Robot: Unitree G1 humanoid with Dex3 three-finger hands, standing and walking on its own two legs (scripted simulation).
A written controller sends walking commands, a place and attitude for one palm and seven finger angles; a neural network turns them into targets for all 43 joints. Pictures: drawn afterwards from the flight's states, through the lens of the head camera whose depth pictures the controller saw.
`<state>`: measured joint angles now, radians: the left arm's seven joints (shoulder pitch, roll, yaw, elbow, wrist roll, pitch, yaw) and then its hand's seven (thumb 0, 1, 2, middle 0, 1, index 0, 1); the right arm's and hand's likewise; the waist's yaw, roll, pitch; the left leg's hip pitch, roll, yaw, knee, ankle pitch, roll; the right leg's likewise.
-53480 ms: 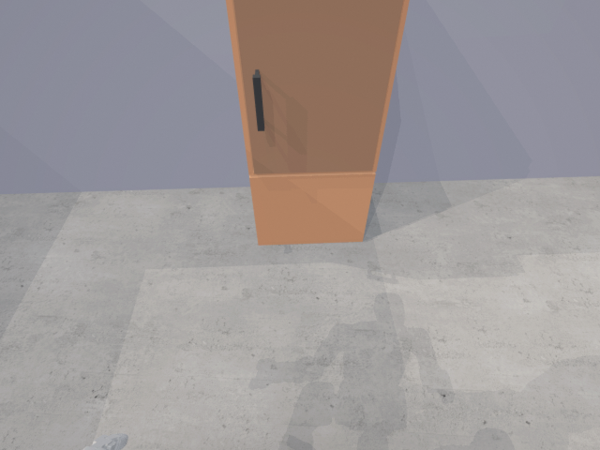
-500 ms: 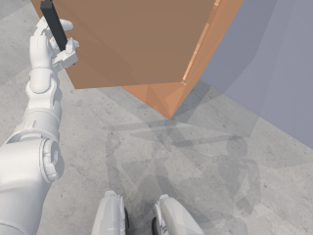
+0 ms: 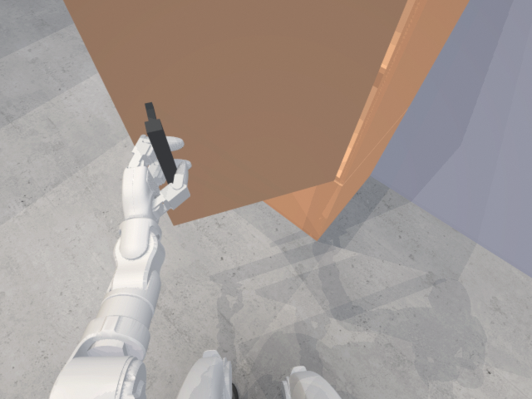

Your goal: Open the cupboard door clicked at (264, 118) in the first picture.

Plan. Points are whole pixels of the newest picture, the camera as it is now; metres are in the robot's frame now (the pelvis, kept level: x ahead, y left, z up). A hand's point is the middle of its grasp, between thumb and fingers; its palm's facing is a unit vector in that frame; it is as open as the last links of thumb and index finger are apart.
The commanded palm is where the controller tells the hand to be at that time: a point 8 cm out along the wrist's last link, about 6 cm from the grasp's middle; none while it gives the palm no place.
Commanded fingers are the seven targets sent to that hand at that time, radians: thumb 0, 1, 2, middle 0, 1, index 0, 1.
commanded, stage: pull the door open along its arc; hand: left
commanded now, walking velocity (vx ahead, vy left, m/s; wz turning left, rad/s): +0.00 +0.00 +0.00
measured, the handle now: (165, 153) +0.48 +0.15 +0.04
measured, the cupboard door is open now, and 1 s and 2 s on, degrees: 59 83 85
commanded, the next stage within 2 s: open thumb and fingers to let go in 0.56 s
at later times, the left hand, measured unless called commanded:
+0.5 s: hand (238, 251) +0.32 +0.03 +0.04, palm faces +0.36 -0.93 -0.02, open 6.2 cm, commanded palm +0.25 +0.08 +0.03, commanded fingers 0.00 0.90 0.90 -0.40 -1.35 -0.40 -1.35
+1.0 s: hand (250, 257) +0.31 +0.02 +0.03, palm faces +0.39 -0.92 -0.05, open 8.6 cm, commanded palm +0.26 +0.06 +0.03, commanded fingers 0.00 -0.36 0.36 -0.31 -1.22 -0.31 -1.22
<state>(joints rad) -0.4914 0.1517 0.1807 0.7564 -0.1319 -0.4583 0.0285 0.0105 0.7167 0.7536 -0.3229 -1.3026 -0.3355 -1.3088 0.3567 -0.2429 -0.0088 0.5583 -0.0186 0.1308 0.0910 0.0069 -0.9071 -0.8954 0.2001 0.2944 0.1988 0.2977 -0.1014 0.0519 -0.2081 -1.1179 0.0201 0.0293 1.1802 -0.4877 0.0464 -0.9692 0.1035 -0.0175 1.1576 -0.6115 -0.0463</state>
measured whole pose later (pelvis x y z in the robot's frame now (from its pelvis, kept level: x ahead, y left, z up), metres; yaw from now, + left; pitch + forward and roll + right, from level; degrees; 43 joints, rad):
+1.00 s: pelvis -0.02 -0.06 +0.00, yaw +6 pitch +19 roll +3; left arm -0.10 -0.13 -0.17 0.43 0.08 -0.39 0.56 0.01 0.26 0.62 -0.35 -1.28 -0.38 -1.28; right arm 0.20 -0.20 -0.02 0.62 -0.08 0.00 0.04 0.01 -0.91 -0.90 0.20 0.29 0.20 0.30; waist -0.01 0.04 -0.21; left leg -1.04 -0.03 -0.03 1.15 -0.44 -0.04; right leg -0.92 0.06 -0.09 1.22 -0.64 -0.13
